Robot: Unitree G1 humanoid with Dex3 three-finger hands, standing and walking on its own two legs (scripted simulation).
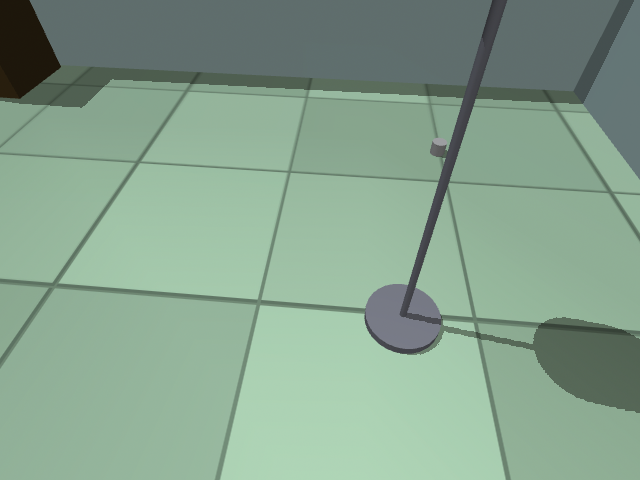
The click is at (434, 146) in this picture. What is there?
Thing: low tin
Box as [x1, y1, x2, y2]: [430, 138, 446, 156]
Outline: 435,138 432,141 430,152 433,155 440,156 443,154 446,141 442,138
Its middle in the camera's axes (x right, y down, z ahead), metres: +0.65 -0.51 +2.15
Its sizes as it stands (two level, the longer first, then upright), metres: 0.078 0.078 0.071
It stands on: the floor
